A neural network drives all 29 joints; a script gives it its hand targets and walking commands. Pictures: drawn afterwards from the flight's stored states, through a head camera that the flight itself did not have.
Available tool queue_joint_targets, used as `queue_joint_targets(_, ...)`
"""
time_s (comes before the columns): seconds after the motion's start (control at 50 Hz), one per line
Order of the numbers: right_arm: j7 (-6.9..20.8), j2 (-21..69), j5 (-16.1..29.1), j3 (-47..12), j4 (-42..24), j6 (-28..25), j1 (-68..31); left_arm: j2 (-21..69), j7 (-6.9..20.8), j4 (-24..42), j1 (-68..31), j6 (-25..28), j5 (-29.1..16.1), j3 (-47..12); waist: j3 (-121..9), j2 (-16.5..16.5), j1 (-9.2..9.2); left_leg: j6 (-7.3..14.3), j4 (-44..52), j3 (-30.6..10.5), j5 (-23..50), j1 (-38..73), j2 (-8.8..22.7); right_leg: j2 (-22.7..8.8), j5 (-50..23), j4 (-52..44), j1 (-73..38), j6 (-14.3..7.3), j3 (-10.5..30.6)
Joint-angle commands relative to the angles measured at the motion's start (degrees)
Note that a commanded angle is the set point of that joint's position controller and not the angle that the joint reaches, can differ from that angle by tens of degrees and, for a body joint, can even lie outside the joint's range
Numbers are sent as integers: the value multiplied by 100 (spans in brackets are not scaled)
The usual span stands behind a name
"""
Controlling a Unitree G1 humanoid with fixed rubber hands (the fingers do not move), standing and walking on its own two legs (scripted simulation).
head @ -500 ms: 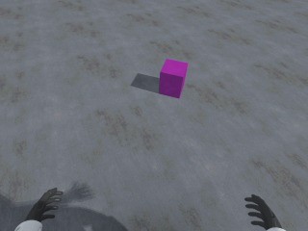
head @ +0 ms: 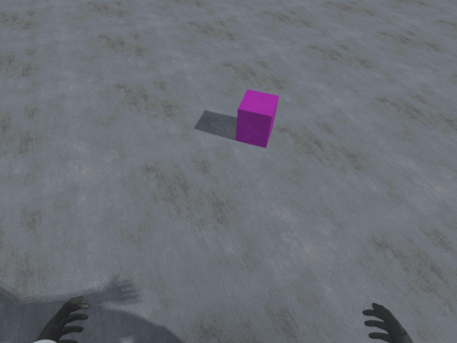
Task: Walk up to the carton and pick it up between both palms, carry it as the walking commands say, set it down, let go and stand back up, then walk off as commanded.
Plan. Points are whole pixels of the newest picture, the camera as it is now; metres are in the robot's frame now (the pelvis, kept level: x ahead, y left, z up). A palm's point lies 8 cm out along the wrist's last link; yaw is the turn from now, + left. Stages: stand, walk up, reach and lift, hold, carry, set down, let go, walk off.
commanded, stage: stand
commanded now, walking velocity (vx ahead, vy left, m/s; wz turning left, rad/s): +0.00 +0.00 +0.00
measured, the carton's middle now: (256, 118) +1.43 -0.16 -0.64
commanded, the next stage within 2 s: walk up in 1.54 s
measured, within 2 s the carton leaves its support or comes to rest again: neither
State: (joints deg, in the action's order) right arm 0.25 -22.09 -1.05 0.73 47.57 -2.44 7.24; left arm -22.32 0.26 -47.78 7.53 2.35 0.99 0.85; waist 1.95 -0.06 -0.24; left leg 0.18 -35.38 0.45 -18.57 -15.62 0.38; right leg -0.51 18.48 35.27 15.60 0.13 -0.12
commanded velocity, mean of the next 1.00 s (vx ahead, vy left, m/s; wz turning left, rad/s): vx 0.00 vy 0.00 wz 0.00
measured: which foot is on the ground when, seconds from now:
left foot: down 0.00-1.00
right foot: down 0.00-1.00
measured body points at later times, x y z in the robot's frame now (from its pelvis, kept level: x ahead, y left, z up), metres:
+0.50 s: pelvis +0.00 +0.00 +0.02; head +0.00 +0.00 +0.47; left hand +0.12 +0.31 -0.09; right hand +0.12 -0.31 -0.09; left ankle +0.00 +0.12 -0.73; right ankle +0.00 -0.12 -0.73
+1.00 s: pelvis +0.00 +0.00 +0.02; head +0.00 +0.00 +0.47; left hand +0.11 +0.32 -0.09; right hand +0.11 -0.32 -0.09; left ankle +0.00 +0.12 -0.73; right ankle +0.00 -0.12 -0.73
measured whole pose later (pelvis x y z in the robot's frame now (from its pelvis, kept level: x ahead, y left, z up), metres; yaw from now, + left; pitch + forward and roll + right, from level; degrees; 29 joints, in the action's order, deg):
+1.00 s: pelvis +0.00 +0.00 +0.02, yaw +0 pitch -2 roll +0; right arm 0.1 -22.5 -0.7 0.4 60.5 -1.4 4.8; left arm -22.7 0.0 -60.5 4.8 1.4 0.6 0.0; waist 2.3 -0.1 -0.1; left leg 0.0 -20.2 0.7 -10.6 -7.5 0.3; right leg -0.6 10.6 20.3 7.6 0.4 0.0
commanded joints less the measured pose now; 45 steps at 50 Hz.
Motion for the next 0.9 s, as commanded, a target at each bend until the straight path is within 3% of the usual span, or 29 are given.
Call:
queue_joint_targets(0.0, -19, -952, 13, 206, -210, -65, -291, -949, -21, 204, -278, 65, -14, 200, -413, 23, 1, 310, 776, -570, 981, 181, 511, -490, -1020, -734, -189, -339, 536)
queue_joint_targets(0.44, -13, -981, 30, 137, 713, 6, -505, -991, -31, -715, -497, 8, -34, 93, -302, 6, 8, 189, 1650, -547, 1140, 698, 618, -614, -1189, -1611, -668, -213, 561)
queue_joint_targets(0.88, -33, -1019, 42, 135, 1033, 43, -483, -1021, -46, -1014, -499, -40, -41, 84, -275, 10, 12, 160, 1864, -556, 1215, 810, 671, -663, -1245, -1828, -791, -185, 561)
